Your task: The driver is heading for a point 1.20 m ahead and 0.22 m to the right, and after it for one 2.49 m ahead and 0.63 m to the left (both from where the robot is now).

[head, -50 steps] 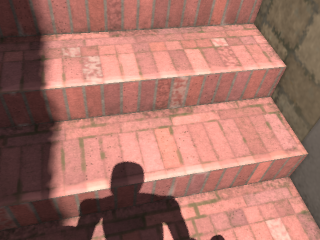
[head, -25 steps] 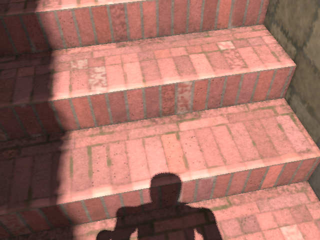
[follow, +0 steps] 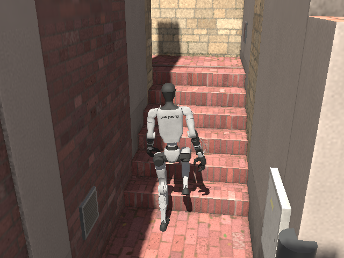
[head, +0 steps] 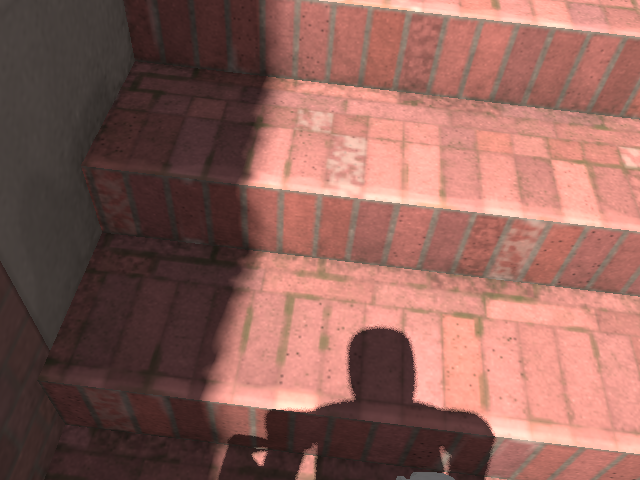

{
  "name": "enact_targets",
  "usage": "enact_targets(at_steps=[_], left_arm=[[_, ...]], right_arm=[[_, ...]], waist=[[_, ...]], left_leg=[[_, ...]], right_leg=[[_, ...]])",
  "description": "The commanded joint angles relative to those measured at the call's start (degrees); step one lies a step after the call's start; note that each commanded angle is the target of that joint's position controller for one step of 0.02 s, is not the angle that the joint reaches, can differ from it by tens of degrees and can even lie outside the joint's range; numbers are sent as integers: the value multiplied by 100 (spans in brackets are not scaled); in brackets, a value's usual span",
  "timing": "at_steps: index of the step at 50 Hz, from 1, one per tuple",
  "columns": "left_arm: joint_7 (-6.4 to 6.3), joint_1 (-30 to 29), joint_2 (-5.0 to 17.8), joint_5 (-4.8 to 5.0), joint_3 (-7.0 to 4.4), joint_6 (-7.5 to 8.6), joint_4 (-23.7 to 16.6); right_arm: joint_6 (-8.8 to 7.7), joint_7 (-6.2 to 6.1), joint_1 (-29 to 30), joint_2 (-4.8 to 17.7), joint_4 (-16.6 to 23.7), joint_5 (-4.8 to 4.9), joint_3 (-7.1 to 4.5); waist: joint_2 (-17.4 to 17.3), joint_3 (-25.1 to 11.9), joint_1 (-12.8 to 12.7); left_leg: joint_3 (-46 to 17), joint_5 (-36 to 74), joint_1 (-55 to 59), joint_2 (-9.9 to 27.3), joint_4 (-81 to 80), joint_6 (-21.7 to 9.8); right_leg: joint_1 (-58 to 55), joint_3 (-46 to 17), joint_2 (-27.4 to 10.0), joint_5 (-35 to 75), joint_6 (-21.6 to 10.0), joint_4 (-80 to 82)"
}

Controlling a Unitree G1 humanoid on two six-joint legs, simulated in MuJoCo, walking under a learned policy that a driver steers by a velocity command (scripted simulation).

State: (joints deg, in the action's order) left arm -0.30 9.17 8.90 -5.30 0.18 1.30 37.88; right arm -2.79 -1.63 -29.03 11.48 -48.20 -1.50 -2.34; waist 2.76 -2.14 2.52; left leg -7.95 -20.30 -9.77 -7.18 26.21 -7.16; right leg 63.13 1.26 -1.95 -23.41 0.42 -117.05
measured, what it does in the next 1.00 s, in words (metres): climbs, turning right: right foot 0.17 m higher, then left foot 0.17 m higher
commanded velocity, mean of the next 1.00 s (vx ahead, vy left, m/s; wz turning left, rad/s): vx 0.49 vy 0.00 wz -0.20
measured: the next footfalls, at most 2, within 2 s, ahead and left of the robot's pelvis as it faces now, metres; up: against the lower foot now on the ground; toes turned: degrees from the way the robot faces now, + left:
right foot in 0.20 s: +0.28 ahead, -0.11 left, +0.17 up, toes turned +1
left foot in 0.70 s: +0.63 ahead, +0.10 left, +0.34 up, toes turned -4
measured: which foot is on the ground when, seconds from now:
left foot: down 0.00-0.22, up 0.24-0.68, down 0.70-1.00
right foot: up 0.00-0.18, down 0.20-0.72, up 0.74-1.00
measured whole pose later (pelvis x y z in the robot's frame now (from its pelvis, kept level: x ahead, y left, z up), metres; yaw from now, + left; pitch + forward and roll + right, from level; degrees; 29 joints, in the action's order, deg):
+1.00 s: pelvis +0.60 -0.01 +0.33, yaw -18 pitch +6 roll +4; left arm 3.8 3.7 12.9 -0.6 -2.5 1.5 48.9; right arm -4.7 4.7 -28.2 9.1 -65.2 -4.5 1.3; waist 2.8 -6.8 1.2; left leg 14.3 -19.6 -16.3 0.9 30.8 -1.3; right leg 71.3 -4.1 -4.0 -15.7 -15.3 -113.1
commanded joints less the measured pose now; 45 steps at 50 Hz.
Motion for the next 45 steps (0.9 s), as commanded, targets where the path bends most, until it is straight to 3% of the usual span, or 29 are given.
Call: enact_targets(at_steps=[1,4,6,7,9,10,11,12,13,14,15,17,21,22,25,27,29,30,31,32,34,35,36,37,38,39,40,43,45], left_arm=[[-59,-1984,-30,36,199,196,-1401],[27,-2427,-184,116,371,59,-1904],[77,-1847,-395,186,469,-48,-1694],[23,-918,-326,275,401,-42,-1401],[-78,683,441,411,-20,-98,-939],[-66,1342,759,299,-189,-50,-648],[-146,1948,1389,157,-375,3,-221],[-261,1545,1568,320,-480,-154,-151],[-300,758,1106,440,-403,-162,-143],[-273,433,671,405,-334,-99,144],[147,1037,205,282,-21,112,393],[323,611,-260,91,43,130,1081],[502,83,42,-93,-47,438,1537],[437,403,116,-172,-1,527,1657],[343,2538,-138,-289,165,407,2363],[532,3037,122,-406,180,366,2493],[627,2696,208,-219,189,378,2193],[706,2685,149,-60,227,345,2254],[768,2214,278,117,196,422,2017],[803,1953,967,237,25,493,1967],[809,2074,1837,486,-314,557,1999],[853,2119,1759,286,-430,509,2176],[751,2809,711,13,-281,493,2320],[852,2888,-25,-146,-119,455,2165],[888,1623,387,231,-356,332,2176],[750,1152,227,399,-350,385,2055],[568,1177,288,359,-461,443,2136],[496,586,-210,295,-288,294,1627],[528,473,-286,330,-209,153,1439]], right_arm=[[-203,-40,-523,847,-95,-21,-179],[-96,-102,-603,641,-414,87,-72],[-18,-170,111,598,-48,238,-19],[-86,-141,286,952,38,224,-92],[-275,-53,323,1488,28,227,-280],[-350,58,532,1496,46,186,-342],[-411,279,748,941,390,347,-279],[-480,458,720,755,530,-161,-300],[-445,532,729,313,660,-335,-215],[-348,473,1102,12,864,-350,-57],[-143,718,1540,258,722,-16,60],[-20,698,1246,-49,788,-242,235],[115,591,1637,129,1047,-68,335],[114,675,1878,-63,1046,-85,437],[35,627,3043,-531,1181,-161,739],[-32,530,4046,-194,1503,-74,751],[49,508,5009,-223,1772,-133,745],[190,567,5692,-545,2016,-135,877],[242,642,5269,-697,1789,-141,887],[345,750,4655,-461,1752,-64,817],[314,723,3831,424,1636,101,476],[242,586,2866,647,1408,147,301],[152,527,1069,714,864,30,222],[104,477,-600,932,292,-94,179],[3,394,-698,1014,42,-187,76],[-136,296,316,920,36,12,114],[-208,418,684,357,15,143,212],[-136,659,1472,-999,-541,21,562],[-274,705,1417,-1064,-808,-107,558]], waist=[[-587,913,198],[-690,891,180],[-406,163,-202],[-1090,-513,-596],[-1547,-1530,-1413],[-1000,-1836,-1716],[1369,-1775,-1658],[2249,-2203,-1324],[1295,-1298,-745],[224,-241,-460],[-421,822,-1014],[-561,222,-195],[-703,0,403],[-204,-38,368],[-51,197,-419],[-95,228,-678],[406,126,-833],[405,293,-894],[641,394,-582],[978,126,-57],[1042,-661,187],[916,-1142,495],[-497,-3217,590],[-1986,-3834,797],[-1572,-1857,1198],[-1476,-500,763],[-941,-594,466],[-70,-488,-393],[-129,-227,-694]], left_leg=[[-1982,715,1167,1874,-1178,-1108],[-1358,1360,378,1498,-2009,-760],[-279,4921,-952,1271,-2809,-631],[-1,8159,-1169,1391,-2172,-549],[-213,10792,273,1774,187,-367],[-86,9869,347,1568,1855,-236],[54,5003,-1776,293,4501,182],[-489,1211,-2352,-436,6686,171],[-734,1204,-3120,-116,7874,140],[-345,1271,-3643,205,8152,96],[-1561,2218,-5251,-172,9158,-507],[-1500,2219,-5928,1,9581,-749],[-201,2365,-6167,501,8819,-585],[373,2230,-6111,725,9307,-498],[416,1161,-8009,881,10347,-491],[764,1276,-8320,1068,8876,-504],[1584,1478,-6468,1213,7220,-210],[1463,577,-5274,1245,6312,-68],[1646,359,-4457,1061,6139,54],[1789,837,-3595,734,5949,101],[1843,132,-3017,84,3996,245],[1278,590,-1911,156,3082,54],[-509,3737,1333,1408,3029,-1093],[-4018,1328,2753,2987,1037,-2158],[-4591,-2054,824,2757,174,-1457],[-3867,-2659,-540,2639,67,-1181],[-3111,-1661,-996,2660,108,-1362],[-1412,301,-1166,2478,-220,-1028],[-76,1096,-1093,2129,-414,-736]], right_leg=[[3012,-46,-138,-654,-126,-759],[1699,385,-183,-542,-214,1294],[-2189,921,95,-141,-480,3343],[-3995,942,476,-17,-564,3478],[-4834,334,804,-691,-732,4731],[-5278,-154,650,-863,-882,5690],[-6137,-3443,-1005,-830,-1660,7800],[-5874,-6135,-1410,-832,-2022,9732],[-5039,-5826,-1345,-1796,-2092,9551],[-4120,-5121,-1254,-2949,-1898,9396],[-3750,-4329,-960,-1376,-2163,9131],[-3830,-3689,-921,-221,-2082,9367],[-3133,-1182,-175,638,-1438,9631],[-2929,-1016,-72,795,-1387,9722],[-4651,-1832,-380,784,-1417,9639],[-5254,-1952,-448,541,-1385,9845],[-4094,-1792,-472,1126,-1679,10756],[-3192,-1917,-761,1167,-1700,11405],[-3193,-1655,-906,2445,-1648,11414],[-3446,-1479,-1138,5999,-1816,11089],[-5529,-1199,-1219,10302,-1584,9987],[-5811,-1087,-1104,10604,-1247,8784],[-4506,-1104,-776,7978,-901,6518],[-2264,-1403,561,1683,-832,4666],[-1078,-1877,421,2296,-872,2190],[-386,-1463,219,2496,-830,1479],[-678,-1385,209,2656,-945,658],[30,-1381,131,2379,-1602,-241],[596,-1096,-72,2101,-1805,-7]])
Keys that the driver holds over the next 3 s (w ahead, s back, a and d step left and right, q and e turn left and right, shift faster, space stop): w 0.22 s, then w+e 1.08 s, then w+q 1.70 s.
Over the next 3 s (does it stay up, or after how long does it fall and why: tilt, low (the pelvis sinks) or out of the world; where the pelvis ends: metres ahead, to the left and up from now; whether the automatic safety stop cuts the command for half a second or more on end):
stays up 1.70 -0.27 0.92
